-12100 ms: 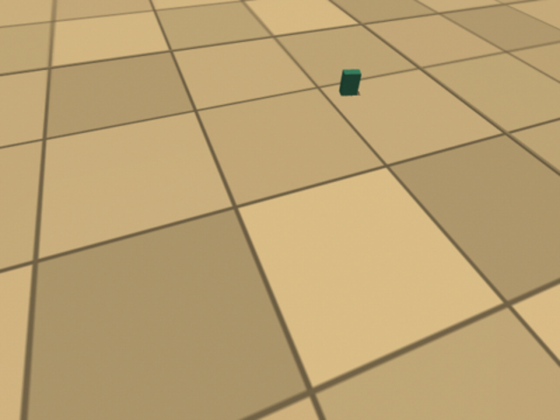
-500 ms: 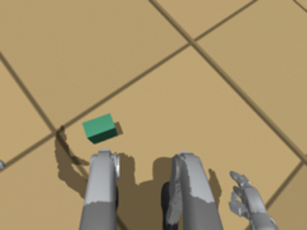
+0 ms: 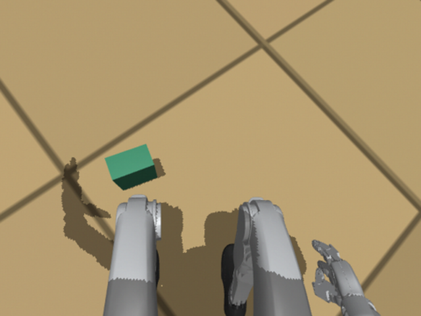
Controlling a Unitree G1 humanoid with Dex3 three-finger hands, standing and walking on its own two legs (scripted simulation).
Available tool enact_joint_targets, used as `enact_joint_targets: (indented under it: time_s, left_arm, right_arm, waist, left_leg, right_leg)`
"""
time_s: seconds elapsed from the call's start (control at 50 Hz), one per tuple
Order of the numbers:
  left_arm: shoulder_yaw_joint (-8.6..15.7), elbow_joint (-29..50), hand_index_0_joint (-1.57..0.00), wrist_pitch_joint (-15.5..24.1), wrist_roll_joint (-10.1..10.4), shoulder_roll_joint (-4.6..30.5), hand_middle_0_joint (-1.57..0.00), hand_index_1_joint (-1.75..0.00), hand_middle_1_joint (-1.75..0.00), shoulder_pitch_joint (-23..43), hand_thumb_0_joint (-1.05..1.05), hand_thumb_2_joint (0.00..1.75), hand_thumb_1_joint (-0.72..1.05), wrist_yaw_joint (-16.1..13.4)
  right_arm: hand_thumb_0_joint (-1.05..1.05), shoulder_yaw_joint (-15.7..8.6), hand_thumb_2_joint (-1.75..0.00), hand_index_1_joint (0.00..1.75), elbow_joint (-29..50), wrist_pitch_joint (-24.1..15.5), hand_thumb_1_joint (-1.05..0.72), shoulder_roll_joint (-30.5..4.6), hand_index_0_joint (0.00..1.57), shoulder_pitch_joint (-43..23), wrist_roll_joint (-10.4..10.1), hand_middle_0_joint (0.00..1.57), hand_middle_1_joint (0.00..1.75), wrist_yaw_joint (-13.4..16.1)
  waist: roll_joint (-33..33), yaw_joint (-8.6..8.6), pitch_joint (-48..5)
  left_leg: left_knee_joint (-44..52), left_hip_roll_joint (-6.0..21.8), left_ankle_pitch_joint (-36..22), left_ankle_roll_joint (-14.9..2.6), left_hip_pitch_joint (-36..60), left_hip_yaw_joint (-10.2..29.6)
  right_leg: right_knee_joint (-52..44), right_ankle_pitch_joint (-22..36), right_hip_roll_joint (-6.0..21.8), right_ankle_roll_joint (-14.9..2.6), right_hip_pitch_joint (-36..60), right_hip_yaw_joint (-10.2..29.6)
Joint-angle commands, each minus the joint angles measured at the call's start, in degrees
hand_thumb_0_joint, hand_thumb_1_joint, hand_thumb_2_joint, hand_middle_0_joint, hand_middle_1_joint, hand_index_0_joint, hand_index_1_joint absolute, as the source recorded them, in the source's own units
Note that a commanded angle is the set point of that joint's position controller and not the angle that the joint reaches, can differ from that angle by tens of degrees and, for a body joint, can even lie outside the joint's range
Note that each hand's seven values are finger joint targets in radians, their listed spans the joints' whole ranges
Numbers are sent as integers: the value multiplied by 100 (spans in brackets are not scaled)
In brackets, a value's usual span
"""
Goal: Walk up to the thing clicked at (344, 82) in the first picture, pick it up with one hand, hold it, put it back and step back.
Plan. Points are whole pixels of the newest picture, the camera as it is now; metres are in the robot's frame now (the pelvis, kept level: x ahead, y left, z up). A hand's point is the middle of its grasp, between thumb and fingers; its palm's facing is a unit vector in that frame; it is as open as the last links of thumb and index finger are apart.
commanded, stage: go down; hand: left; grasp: from the side
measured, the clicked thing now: (133, 168) +0.43 +0.20 -0.34
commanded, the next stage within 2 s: approach in 0.56 s
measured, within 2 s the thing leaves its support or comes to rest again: neither
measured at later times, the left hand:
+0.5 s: hand out of the picture +0.35 +0.40 -0.03, palm faces +0.17 -0.98 -0.12, open 17.4 cm
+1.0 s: hand (24, 161) +0.37 +0.36 -0.11, palm faces +0.13 -0.99 +0.00, open 17.3 cm
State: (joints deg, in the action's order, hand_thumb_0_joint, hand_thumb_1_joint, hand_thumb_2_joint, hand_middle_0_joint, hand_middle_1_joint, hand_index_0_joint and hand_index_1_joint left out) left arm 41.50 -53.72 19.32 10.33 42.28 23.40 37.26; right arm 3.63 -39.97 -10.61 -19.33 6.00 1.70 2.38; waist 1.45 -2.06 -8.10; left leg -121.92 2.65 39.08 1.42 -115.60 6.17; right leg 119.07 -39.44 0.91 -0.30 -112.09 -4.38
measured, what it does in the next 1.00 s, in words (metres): lowers itself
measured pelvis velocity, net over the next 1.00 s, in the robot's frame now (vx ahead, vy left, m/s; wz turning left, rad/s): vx -0.01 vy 0.00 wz -0.04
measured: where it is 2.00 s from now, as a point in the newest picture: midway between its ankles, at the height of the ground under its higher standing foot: (190, 295)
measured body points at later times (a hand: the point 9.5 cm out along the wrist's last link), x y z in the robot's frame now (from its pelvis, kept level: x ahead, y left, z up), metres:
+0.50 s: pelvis +0.00 +0.00 -0.02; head +0.20 +0.06 +0.38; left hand +0.34 +0.45 -0.02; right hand +0.17 -0.27 -0.13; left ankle +0.08 +0.13 -0.39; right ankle +0.09 -0.12 -0.39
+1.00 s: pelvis -0.01 +0.00 -0.07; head +0.21 +0.08 +0.32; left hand +0.36 +0.42 -0.11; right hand +0.16 -0.27 -0.16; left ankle +0.08 +0.13 -0.39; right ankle +0.09 -0.12 -0.39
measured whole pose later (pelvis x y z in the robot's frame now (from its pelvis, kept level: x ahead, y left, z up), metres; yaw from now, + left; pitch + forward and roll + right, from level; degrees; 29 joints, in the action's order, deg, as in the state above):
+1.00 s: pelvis -0.01 +0.00 -0.07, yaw -2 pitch +29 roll -7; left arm 42.3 -68.8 36.3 16.6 44.1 32.3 42.5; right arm 8.2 -39.9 -12.1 -21.1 2.8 5.0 -0.8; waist 4.7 -5.8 -1.9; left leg -135.4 2.7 39.8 1.3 -125.2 8.5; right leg 131.2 -39.2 0.0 0.2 -121.3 -5.4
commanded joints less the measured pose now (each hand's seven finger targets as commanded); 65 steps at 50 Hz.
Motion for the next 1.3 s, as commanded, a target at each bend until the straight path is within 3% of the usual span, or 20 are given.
enact_joint_targets:
  time_s: [0.0,0.16,0.42,0.44,0.46,0.5,0.68,0.78,0.82,0.84,0.88,0.9,0.94,1.06,1.08,1.14,1.2,1.22,1.26,1.28]
  left_arm:
    - [424,1016,-5,337,259,2158,-6,-5,-4,844,0,5,-52,26]
    - [574,955,-5,412,287,2480,-6,-4,-4,998,0,5,-54,84]
    - [588,995,-5,387,292,2450,-6,-4,-4,1021,0,5,-52,158]
    - [540,1020,-5,397,279,2410,-6,-5,-4,1168,0,5,-53,158]
    - [638,1038,-5,401,286,2561,-6,-4,-4,1192,0,5,-51,132]
    - [572,959,-5,417,338,2382,-6,-5,-4,1092,0,5,-52,143]
    - [563,602,-6,466,297,2448,-9,-10,-8,1371,0,5,-50,223]
    - [363,-164,-6,928,514,1785,-8,-10,-8,1469,0,5,-49,407]
    - [267,-470,-6,1236,577,1725,-8,-10,-8,1577,0,4,-50,480]
    - [369,-429,-6,1411,619,1851,-8,-9,-8,1616,0,5,-47,485]
    - [189,-650,-6,1760,733,1649,-8,-9,-8,1716,0,4,-49,568]
    - [295,-780,-6,1907,776,1743,-8,-10,-8,1712,0,4,-47,571]
    - [177,-764,-6,2234,831,1662,-8,-9,-8,1813,0,3,-46,601]
    - [552,-718,-5,2924,832,2367,-8,-10,-8,1505,0,6,-48,497]
    - [548,-688,-5,3014,792,2487,-8,-10,-8,1668,0,5,-48,477]
    - [429,-752,-5,3167,675,2424,-8,-10,-8,1576,0,7,-47,399]
    - [125,-670,-6,3293,597,2143,-8,-10,-9,1694,0,5,-51,296]
    - [166,-384,-6,3364,583,2203,-9,-10,-9,1885,0,4,-53,238]
    - [-409,-847,-6,3410,629,1276,-8,-9,-8,1876,0,3,-53,175]
    - [-575,-816,-8,3470,631,1142,-9,-7,-7,2100,0,0,-61,110]
  right_arm:
    - [0,-484,-91,30,356,-178,-92,-1237,20,584,-42,20,30,101]
    - [0,-458,-91,30,311,-201,-92,-1239,20,638,-12,20,30,70]
    - [0,-473,-91,30,241,-166,-92,-1326,20,704,-16,20,30,44]
    - [0,-486,-91,30,252,-150,-92,-1322,20,697,-17,20,30,47]
    - [0,-480,-91,30,304,-155,-92,-1327,20,684,-22,20,30,38]
    - [0,-462,-91,30,265,-143,-92,-1300,20,663,-21,20,30,29]
    - [0,-426,-90,30,277,-120,-90,-1353,20,685,-3,20,30,-6]
    - [0,-321,-90,30,231,-193,-90,-1317,20,533,83,20,30,-78]
    - [0,-238,-90,30,294,-249,-91,-1335,20,422,130,20,30,-115]
    - [0,-200,-90,30,276,-274,-90,-1345,20,399,163,20,30,-138]
    - [0,-122,-90,30,359,-330,-91,-1393,20,217,233,20,30,-175]
    - [0,-73,-90,30,350,-349,-91,-1419,20,226,274,20,30,-194]
    - [0,-6,-90,30,386,-365,-91,-1495,20,72,354,20,30,-231]
    - [0,307,-90,30,411,-235,-91,-1717,20,-302,598,20,30,-336]
    - [0,403,-90,30,438,-191,-91,-1750,20,-390,662,20,30,-340]
    - [0,550,-91,30,387,-54,-92,-1839,20,-588,822,20,30,-343]
    - [0,676,-91,30,363,61,-93,-1937,20,-727,951,20,30,-354]
    - [0,704,-91,30,288,90,-93,-1940,20,-690,1012,20,30,-364]
    - [0,776,-91,30,257,125,-93,-1944,20,-777,1075,20,30,-405]
    - [0,820,-91,30,276,127,-93,-1931,20,-827,1096,20,30,-426]
  waist:
    - [-1175,204,-3085]
    - [-1022,229,-3259]
    - [-1389,258,-3271]
    - [-1378,152,-3271]
    - [-1296,212,-3189]
    - [-1240,203,-3125]
    - [-1174,56,-3023]
    - [-773,-210,-2480]
    - [-550,-343,-2345]
    - [-482,-276,-2355]
    - [-429,-402,-2409]
    - [-409,-360,-2412]
    - [-543,-401,-2414]
    - [-1331,-184,-2643]
    - [-1489,-271,-2630]
    - [-1940,-333,-2549]
    - [-2280,-582,-2470]
    - [-2491,-602,-2555]
    - [-2369,-953,-2299]
    - [-2218,-1057,-2149]
  left_leg:
    - [1707,-82,-651,-251,2516,-173]
    - [1406,-95,-687,-293,2182,-342]
    - [1427,-74,-900,-227,2532,-203]
    - [1405,-76,-861,-231,2516,-186]
    - [1421,-80,-755,-250,2372,-206]
    - [1378,-76,-712,-256,2352,-224]
    - [1237,-83,-740,-260,2207,-185]
    - [770,-94,-552,-311,1590,-218]
    - [538,-104,-370,-333,1254,-236]
    - [443,-98,-448,-323,1156,-252]
    - [208,-88,-380,-321,1033,-242]
    - [81,-88,-472,-311,962,-260]
    - [-83,-78,-386,-288,936,-254]
    - [-321,31,-600,-151,1368,-119]
    - [-348,50,-635,-124,1427,-68]
    - [-428,106,-737,-59,1703,40]
    - [-491,153,-1052,25,2079,210]
    - [-548,183,-1245,66,2323,278]
    - [-673,199,-1358,91,2381,416]
    - [-731,185,-1196,79,2142,463]
  right_leg:
    - [-1215,598,-162,-232,1271,-63]
    - [-1230,542,-166,-197,1574,65]
    - [-881,770,-166,-256,1098,-83]
    - [-898,755,-157,-247,1069,-89]
    - [-948,667,-158,-233,1154,-79]
    - [-956,643,-165,-225,1103,-62]
    - [-812,642,-154,-225,944,-99]
    - [-623,514,-190,-196,633,-140]
    - [-582,388,-225,-163,683,-173]
    - [-493,425,-237,-163,748,-182]
    - [-380,412,-268,-146,744,-217]
    - [-307,484,-279,-139,839,-210]
    - [-176,437,-299,-135,773,-268]
    - [395,626,-370,-178,702,-464]
    - [476,666,-381,-181,695,-517]
    - [686,822,-397,-188,603,-633]
    - [888,1033,-391,-198,397,-752]
    - [959,1120,-404,-196,324,-803]
    - [1014,1201,-405,-181,144,-933]
    - [1013,1166,-412,-177,156,-987]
